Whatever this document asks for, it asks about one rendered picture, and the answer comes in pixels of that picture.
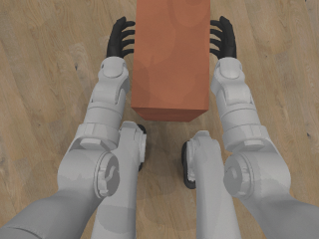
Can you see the left robot upper arm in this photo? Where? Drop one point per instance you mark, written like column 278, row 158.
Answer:
column 85, row 178

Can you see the right robot upper arm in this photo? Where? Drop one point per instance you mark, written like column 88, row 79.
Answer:
column 261, row 181

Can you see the carton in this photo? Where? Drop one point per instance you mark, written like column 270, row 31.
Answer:
column 171, row 60

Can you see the right robot shin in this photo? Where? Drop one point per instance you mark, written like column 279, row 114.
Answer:
column 190, row 173

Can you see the right robot thigh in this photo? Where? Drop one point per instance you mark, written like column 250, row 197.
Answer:
column 215, row 213

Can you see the robot right hand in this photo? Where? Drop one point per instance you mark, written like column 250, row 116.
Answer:
column 227, row 44

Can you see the robot left hand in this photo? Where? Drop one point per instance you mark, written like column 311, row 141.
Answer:
column 116, row 43

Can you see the right robot forearm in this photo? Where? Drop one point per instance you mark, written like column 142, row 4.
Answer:
column 242, row 129

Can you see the left robot forearm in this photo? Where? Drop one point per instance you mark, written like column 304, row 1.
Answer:
column 100, row 128

